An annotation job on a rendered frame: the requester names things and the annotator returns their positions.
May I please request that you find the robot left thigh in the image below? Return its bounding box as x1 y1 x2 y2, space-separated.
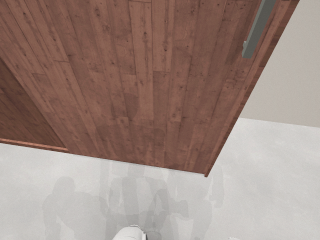
112 226 146 240

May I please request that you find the wardrobe door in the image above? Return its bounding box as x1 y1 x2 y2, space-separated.
0 0 290 174
0 56 66 148

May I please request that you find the handle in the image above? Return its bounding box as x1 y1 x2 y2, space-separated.
241 0 276 59

